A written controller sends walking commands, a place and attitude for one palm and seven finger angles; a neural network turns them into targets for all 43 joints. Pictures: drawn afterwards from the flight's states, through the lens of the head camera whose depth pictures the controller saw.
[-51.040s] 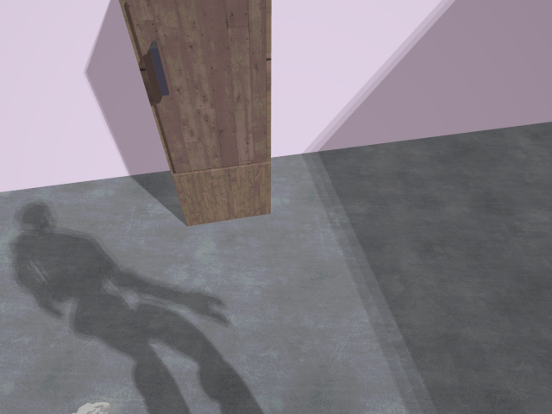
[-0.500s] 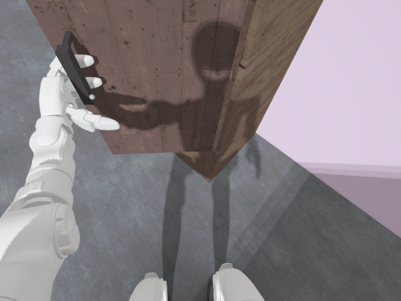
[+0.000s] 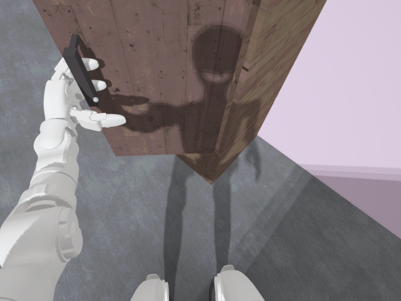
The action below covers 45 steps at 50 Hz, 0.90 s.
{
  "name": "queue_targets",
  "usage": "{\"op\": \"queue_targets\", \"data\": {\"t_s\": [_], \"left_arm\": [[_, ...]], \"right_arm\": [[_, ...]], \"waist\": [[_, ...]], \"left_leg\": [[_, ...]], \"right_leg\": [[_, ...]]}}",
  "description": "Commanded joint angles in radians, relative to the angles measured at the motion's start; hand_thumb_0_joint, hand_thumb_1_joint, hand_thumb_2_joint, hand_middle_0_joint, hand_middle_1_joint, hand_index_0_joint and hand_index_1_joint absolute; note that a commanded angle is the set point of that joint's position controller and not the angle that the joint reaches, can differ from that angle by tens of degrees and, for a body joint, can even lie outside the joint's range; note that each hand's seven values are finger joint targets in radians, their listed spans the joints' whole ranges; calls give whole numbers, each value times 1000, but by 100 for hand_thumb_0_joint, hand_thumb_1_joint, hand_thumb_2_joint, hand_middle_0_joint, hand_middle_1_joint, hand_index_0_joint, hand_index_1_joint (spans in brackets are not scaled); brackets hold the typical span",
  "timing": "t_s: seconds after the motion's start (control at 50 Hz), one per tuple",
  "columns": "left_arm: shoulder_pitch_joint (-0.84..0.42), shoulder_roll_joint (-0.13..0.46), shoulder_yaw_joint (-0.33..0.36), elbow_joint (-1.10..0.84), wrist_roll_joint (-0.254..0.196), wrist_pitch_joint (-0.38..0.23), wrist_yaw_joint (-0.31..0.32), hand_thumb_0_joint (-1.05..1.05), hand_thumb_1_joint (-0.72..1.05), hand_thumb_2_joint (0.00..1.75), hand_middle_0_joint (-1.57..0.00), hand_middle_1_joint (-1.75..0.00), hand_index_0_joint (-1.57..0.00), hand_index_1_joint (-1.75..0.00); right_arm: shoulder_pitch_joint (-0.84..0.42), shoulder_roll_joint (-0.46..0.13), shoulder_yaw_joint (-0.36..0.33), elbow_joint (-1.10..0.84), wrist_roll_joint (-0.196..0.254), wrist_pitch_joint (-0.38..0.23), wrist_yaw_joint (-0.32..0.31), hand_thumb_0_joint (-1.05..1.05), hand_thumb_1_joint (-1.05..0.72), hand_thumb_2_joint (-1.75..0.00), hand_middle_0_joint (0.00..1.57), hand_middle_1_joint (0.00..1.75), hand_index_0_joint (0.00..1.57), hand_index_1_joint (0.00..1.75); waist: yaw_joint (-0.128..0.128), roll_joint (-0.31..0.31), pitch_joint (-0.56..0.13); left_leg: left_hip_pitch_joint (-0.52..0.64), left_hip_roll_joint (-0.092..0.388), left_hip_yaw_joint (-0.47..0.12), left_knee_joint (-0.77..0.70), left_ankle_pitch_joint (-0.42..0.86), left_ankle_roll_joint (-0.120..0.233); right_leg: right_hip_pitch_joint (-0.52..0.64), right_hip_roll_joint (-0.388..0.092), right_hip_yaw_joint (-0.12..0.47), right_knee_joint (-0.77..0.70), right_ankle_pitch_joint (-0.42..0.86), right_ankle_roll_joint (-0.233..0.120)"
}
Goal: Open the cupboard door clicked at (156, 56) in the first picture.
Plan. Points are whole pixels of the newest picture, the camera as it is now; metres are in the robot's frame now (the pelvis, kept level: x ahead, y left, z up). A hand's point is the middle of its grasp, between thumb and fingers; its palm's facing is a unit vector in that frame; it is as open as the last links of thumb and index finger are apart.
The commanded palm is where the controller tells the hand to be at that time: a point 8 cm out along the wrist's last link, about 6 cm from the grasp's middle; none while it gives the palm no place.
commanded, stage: close the thumb around the handle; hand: left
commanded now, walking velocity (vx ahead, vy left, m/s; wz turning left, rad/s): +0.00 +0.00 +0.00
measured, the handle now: (85, 72) +0.55 +0.20 +0.08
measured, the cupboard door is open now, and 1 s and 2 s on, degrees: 46 57 93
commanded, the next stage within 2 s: pull the door open along its arc in 0.50 s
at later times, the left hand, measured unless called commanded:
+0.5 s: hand (95, 100) +0.49 +0.17 +0.07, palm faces +0.04 -1.00 -0.01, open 5.7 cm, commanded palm +0.47 +0.22 +0.07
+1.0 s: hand (99, 126) +0.43 +0.16 +0.07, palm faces +0.00 -1.00 +0.00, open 6.0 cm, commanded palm +0.37 +0.21 +0.07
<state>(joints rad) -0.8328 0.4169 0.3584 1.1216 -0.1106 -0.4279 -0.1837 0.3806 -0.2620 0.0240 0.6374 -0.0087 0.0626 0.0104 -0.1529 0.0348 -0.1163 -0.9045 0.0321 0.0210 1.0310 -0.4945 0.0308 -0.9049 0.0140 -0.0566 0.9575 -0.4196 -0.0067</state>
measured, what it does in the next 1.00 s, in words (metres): stands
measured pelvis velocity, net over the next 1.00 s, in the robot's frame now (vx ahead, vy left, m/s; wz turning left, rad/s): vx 0.01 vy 0.00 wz -0.02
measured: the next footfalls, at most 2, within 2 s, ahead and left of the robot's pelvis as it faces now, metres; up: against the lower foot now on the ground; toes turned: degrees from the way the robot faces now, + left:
none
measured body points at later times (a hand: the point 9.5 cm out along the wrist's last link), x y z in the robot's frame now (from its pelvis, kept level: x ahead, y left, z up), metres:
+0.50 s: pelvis +0.00 +0.00 +0.00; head +0.12 +0.01 +0.43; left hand +0.48 +0.23 +0.07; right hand +0.01 -0.27 -0.12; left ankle -0.01 +0.10 -0.67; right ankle +0.01 -0.12 -0.67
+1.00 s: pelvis +0.01 +0.00 +0.02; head +0.10 +0.00 +0.46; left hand +0.43 +0.21 +0.07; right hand +0.05 -0.26 -0.10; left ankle -0.01 +0.10 -0.67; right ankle +0.01 -0.12 -0.67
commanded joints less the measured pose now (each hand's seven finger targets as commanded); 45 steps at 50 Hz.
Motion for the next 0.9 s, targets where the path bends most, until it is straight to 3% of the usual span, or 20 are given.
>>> {"op": "queue_targets", "data": {"t_s": [0.0, 0.06, 0.1, 0.16, 0.2, 0.26, 0.28, 0.34, 0.42, 0.44, 0.46, 0.5, 0.58, 0.62, 0.68, 0.82, 0.88], "left_arm": [[-437, 191, -12, -208, -6, -68, 3, 0, 12, 56, -34, -127, -34, -127], [-422, 238, 28, -217, -4, -78, 7, 0, 28, 64, -36, -128, -36, -128], [-429, 195, -6, -228, -3, -83, 2, 0, 40, 68, -36, -130, -36, -130], [-402, 221, 18, -255, -7, -92, 5, 0, 56, 76, -38, -131, -38, -131], [-407, 183, -10, -245, -9, -87, 5, 0, 68, 80, -38, -133, -38, -133], [-434, 188, -11, -225, -7, -85, 9, 0, 84, 88, -40, -134, -40, -134], [-430, 219, 14, -232, -5, -86, 11, 0, 90, 90, -40, -135, -40, -135], [-454, 180, -25, -221, -2, -84, 7, 0, 90, 90, -40, -135, -40, -135], [-457, 219, 6, -199, -2, -76, 6, 0, 90, 90, -40, -135, -40, -135], [-465, 190, -18, -208, -4, -78, 1, 0, 90, 90, -40, -135, -40, -135], [-451, 203, 1, -194, -6, -75, 2, 0, 90, 90, -40, -135, -40, -135], [-452, 213, 0, -174, -3, -68, -1, 0, 90, 90, -40, -135, -40, -135], [-473, 238, 14, -161, 1, -63, -1, 0, 90, 90, -40, -135, -40, -135], [-408, 238, 20, -170, 0, -58, -9, 0, 90, 90, -40, -135, -40, -135], [-356, 236, 27, -233, -12, -63, -18, 0, 90, 90, -40, -135, -40, -135], [-75, 164, 6, -382, -55, -41, -24, 0, 90, 90, -40, -135, -40, -135], [89, 106, -23, -523, -79, -36, -19, 0, 90, 90, -40, -135, -40, -135]], "right_arm": [[152, -172, -66, -54, -1, -18, -14, 0, -90, -90, 20, 30, 20, 30], [156, -176, -65, -55, -4, -19, -16, 0, -90, -90, 20, 30, 20, 30], [149, -169, -66, -57, -4, -20, -13, 0, -90, -90, 20, 30, 20, 30], [151, -173, -70, -58, -4, -19, -12, 0, -90, -90, 20, 30, 20, 30], [145, -168, -69, -55, -3, -19, -10, 0, -90, -90, 20, 30, 20, 30], [148, -172, -69, -48, -3, -20, -13, 0, -90, -90, 20, 30, 20, 30], [151, -175, -70, -48, -4, -19, -15, 0, -90, -90, 20, 30, 20, 30], [150, -173, -67, -49, -3, -21, -17, 0, -90, -90, 20, 30, 20, 30], [152, -177, -66, -45, -5, -22, -19, 0, -90, -90, 20, 30, 20, 30], [154, -172, -66, -46, -6, -24, -18, 0, -90, -90, 20, 30, 20, 30], [153, -174, -67, -43, -6, -24, -18, 0, -90, -90, 20, 30, 20, 30], [151, -176, -64, -45, -4, -21, -20, 0, -90, -90, 20, 30, 20, 30], [152, -177, -61, -44, -4, -23, -25, 0, -90, -90, 20, 30, 20, 30], [148, -177, -62, -59, -2, -21, -24, 0, -90, -90, 20, 30, 20, 30], [144, -172, -64, -75, 0, -18, -19, 0, -90, -90, 20, 30, 20, 30], [101, -158, -73, -132, 18, -13, -9, 0, -90, -90, 20, 30, 20, 30], [74, -146, -77, -158, 26, -18, -3, 0, -90, -90, 20, 30, 20, 30]], "waist": [[-17, 73, -430], [-4, 76, -468], [-8, 96, -464], [8, 100, -502], [-4, 89, -465], [-17, 77, -444], [-7, 82, -459], [-23, 87, -436], [-17, 70, -450], [-21, 95, -460], [-18, 83, -467], [-25, 54, -440], [-24, 72, -435], [-9, 57, -453], [21, 99, -505], [67, 16, -475], [97, 35, -474]], "left_leg": [[324, -13, -69, -112, 439, -16], [333, -13, -69, -108, 462, -16], [351, -12, -70, -108, 474, -19], [380, -8, -75, -105, 521, -23], [367, -8, -71, -108, 494, -22], [347, -9, -72, -109, 468, -18], [342, -11, -70, -106, 467, -18], [351, -10, -77, -112, 452, -18], [321, -14, -74, -108, 437, -16], [339, -14, -75, -104, 457, -16], [339, -13, -71, -97, 457, -15], [300, -16, -69, -99, 422, -11], [282, -18, -71, -98, 394, -11], [282, -20, -62, -105, 400, -8], [334, -18, -59, -108, 474, -15], [286, -25, -22, -150, 470, -6], [320, -22, -13, -172, 531, -8]], "right_leg": [[195, 34, 14, -87, 335, -12], [215, 33, 18, -81, 355, -14], [202, 33, 14, -81, 355, -14], [207, 35, 13, -75, 372, -16], [199, 36, 10, -82, 359, -14], [192, 35, 15, -85, 351, -12], [203, 33, 18, -82, 355, -13], [174, 34, 12, -82, 328, -15], [199, 30, 17, -81, 334, -13], [193, 32, 17, -78, 344, -15], [190, 32, 18, -81, 349, -13], [199, 31, 22, -85, 337, -10], [192, 29, 24, -82, 316, -11], [225, 30, 26, -86, 330, -12], [251, 31, 22, -78, 381, -15], [391, 34, 27, -110, 458, -13], [430, 30, 23, -117, 505, -14]]}}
